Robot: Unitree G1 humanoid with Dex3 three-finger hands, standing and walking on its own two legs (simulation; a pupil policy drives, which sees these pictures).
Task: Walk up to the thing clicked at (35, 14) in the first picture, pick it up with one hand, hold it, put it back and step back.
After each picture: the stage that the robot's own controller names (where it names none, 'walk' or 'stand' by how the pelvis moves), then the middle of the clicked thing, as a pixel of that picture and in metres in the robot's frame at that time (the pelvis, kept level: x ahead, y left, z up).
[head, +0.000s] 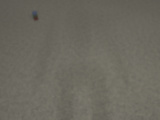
stand; (35, 15) +2.03 +0.70 -0.72
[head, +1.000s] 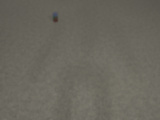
walk; (55, 17) +1.96 +0.32 -0.70
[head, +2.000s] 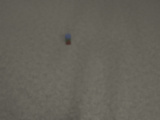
walk; (68, 39) +1.38 +0.17 -0.71
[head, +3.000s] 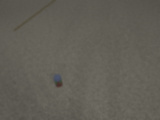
walk; (58, 80) +0.90 +0.26 -0.69
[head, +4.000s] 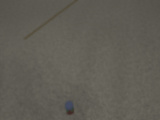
walk; (69, 108) +0.61 +0.17 -0.71
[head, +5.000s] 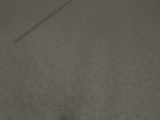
stand; out of the picture +0.46 +0.15 -0.71
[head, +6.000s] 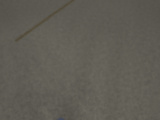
stand; out of the picture +0.45 +0.16 -0.71
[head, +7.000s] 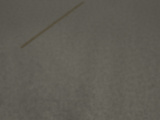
stand; out of the picture +0.46 +0.15 -0.73
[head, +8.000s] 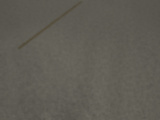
stand; out of the picture +0.45 +0.17 -0.73
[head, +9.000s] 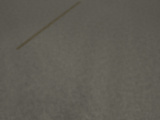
stand; out of the picture +0.44 +0.17 -0.73
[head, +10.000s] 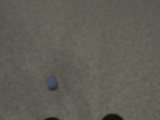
go down; (52, 83) +0.49 +0.15 -0.53
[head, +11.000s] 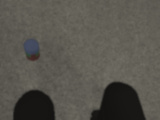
go down; (32, 50) +0.54 +0.18 -0.32
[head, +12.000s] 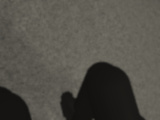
close in; out of the picture +0.53 +0.23 -0.24
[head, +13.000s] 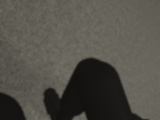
close; out of the picture +0.52 +0.25 -0.24
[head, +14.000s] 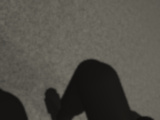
lift; out of the picture +0.46 +0.16 -0.28
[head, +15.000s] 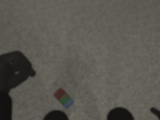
lift; (63, 98) +0.40 +0.11 -0.51
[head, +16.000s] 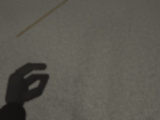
go down; out of the picture +0.31 +0.14 -0.70
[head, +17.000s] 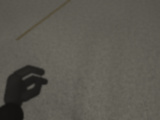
hold; out of the picture +0.27 +0.19 -0.71
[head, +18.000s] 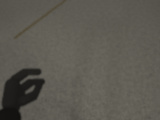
stand; out of the picture +0.24 +0.22 -0.71
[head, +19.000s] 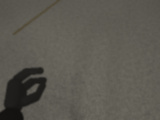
stand; out of the picture +0.21 +0.26 -0.69
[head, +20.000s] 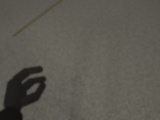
stand; out of the picture +0.17 +0.30 -0.70
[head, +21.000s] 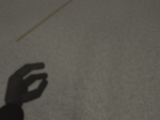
stand; out of the picture +0.13 +0.33 -0.70
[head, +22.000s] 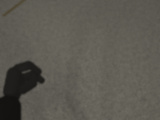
crouch; out of the picture +0.13 +0.36 -0.66
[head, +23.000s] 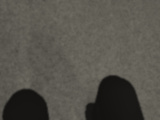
lower; out of the picture +0.16 +0.39 -0.33
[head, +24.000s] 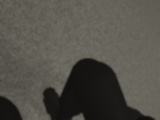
lower; out of the picture +0.07 +0.40 -0.27
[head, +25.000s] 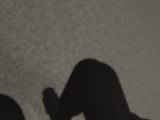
lower; out of the picture +0.05 +0.42 -0.27
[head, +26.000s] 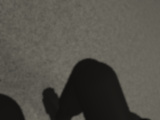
lower; out of the picture +0.03 +0.43 -0.27
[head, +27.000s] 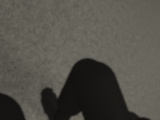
lower; out of the picture +0.01 +0.44 -0.27
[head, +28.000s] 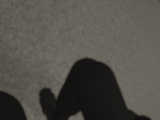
loosen; out of the picture +0.00 +0.44 -0.27
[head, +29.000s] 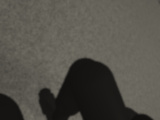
withdraw; out of the picture +0.00 +0.45 -0.27
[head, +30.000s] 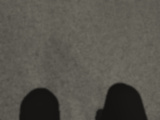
walk; out of the picture +0.06 +0.45 -0.35
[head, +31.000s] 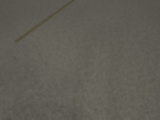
stand; out of the picture +0.00 +0.46 -0.68
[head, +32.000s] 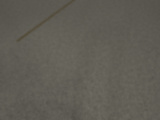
stand; out of the picture +0.03 +0.48 -0.69
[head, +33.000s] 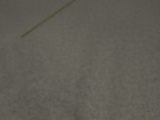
stand; out of the picture +0.03 +0.46 -0.71
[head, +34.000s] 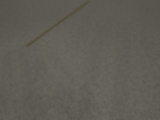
walk; out of the picture +0.04 +0.46 -0.75
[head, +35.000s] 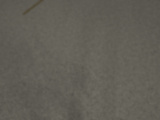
walk; out of the picture +0.18 +0.37 -0.72
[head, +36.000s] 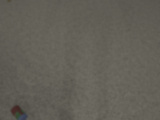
walk; (19, 113) +0.44 +0.44 -0.73
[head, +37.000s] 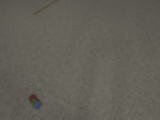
stand; (35, 101) +0.66 +0.44 -0.73
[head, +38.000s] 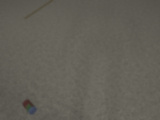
stand; (29, 106) +0.65 +0.46 -0.75
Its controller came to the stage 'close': yes
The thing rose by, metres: 0.01
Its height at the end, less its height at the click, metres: -0.02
